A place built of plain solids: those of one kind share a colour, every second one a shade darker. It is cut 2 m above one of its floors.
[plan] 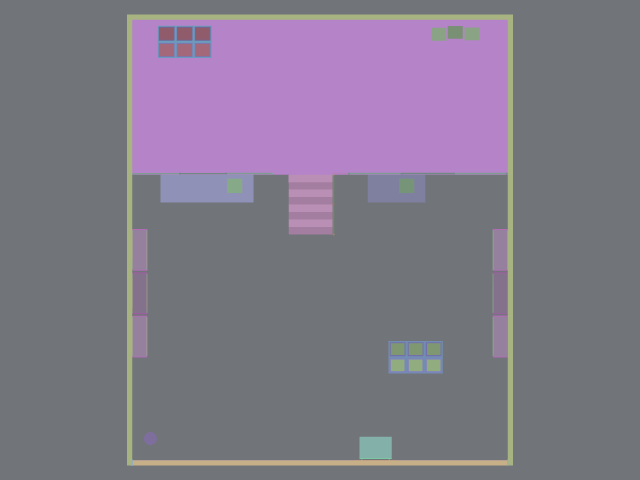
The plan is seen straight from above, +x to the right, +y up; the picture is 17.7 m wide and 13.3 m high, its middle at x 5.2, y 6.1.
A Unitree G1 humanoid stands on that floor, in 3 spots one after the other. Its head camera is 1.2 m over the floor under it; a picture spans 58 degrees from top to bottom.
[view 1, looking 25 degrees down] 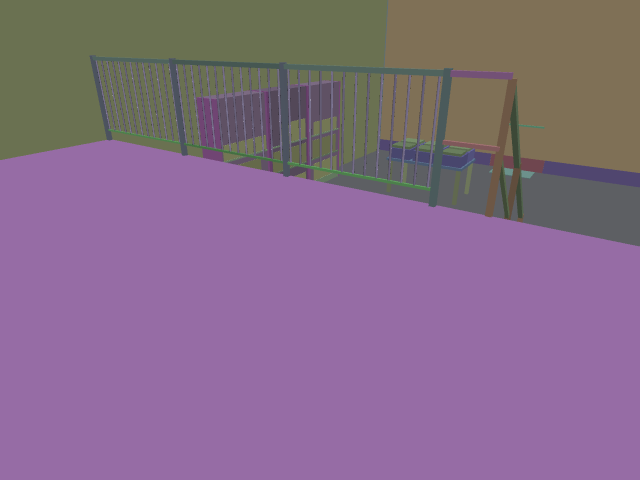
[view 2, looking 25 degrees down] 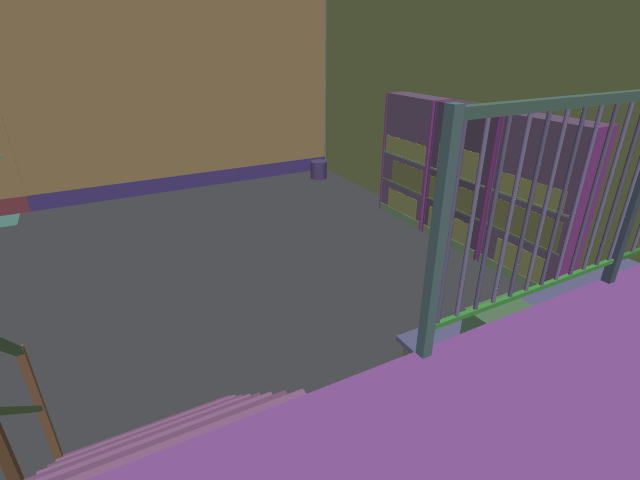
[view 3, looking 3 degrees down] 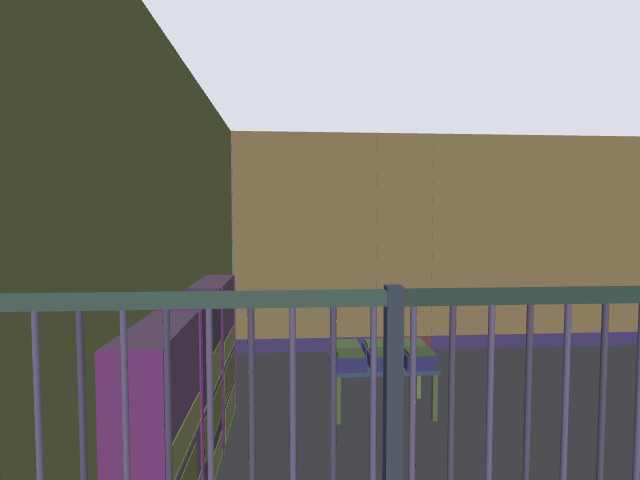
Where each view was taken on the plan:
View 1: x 4.94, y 11.10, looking -56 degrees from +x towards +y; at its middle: upper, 2.84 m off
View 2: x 4.94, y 9.01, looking -118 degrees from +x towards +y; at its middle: ground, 6.80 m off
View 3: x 9.20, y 9.11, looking -94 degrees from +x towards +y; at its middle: window_wall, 9.15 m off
